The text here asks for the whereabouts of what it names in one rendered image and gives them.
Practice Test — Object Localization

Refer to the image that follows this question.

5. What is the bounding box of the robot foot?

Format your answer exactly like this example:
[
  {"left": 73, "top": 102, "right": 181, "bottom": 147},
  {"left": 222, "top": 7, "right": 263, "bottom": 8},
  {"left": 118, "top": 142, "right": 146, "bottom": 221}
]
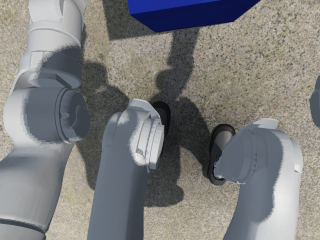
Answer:
[
  {"left": 207, "top": 124, "right": 236, "bottom": 186},
  {"left": 152, "top": 101, "right": 171, "bottom": 158}
]

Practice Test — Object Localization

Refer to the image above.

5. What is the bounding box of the robot right foot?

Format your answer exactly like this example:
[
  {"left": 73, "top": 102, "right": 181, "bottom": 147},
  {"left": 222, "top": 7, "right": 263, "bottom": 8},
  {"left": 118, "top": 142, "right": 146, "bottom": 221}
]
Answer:
[{"left": 207, "top": 124, "right": 236, "bottom": 186}]

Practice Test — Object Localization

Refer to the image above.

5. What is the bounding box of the robot left foot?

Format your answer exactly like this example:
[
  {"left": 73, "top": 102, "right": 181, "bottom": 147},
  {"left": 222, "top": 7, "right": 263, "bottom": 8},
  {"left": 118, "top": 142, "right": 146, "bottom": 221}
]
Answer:
[{"left": 152, "top": 101, "right": 171, "bottom": 158}]

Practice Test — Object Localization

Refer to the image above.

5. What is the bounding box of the carton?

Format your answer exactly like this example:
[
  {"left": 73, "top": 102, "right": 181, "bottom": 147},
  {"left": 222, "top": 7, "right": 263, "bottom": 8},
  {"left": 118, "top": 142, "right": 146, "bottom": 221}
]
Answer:
[{"left": 127, "top": 0, "right": 261, "bottom": 33}]

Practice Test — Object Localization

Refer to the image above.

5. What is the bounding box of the robot left upper arm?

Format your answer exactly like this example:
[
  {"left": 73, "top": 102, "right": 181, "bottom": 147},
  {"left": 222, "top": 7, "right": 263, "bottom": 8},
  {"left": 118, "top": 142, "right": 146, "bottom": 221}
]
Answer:
[{"left": 0, "top": 87, "right": 91, "bottom": 240}]

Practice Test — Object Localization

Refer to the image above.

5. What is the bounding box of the robot right upper arm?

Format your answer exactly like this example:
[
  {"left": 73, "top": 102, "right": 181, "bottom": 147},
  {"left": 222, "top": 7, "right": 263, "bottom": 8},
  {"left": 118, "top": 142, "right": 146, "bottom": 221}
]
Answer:
[{"left": 310, "top": 75, "right": 320, "bottom": 129}]

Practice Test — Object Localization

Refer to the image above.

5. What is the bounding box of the robot left forearm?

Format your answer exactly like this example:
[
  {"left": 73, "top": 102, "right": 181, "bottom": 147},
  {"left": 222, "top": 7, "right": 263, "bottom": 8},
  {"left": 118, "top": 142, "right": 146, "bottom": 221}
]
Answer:
[{"left": 3, "top": 0, "right": 89, "bottom": 134}]

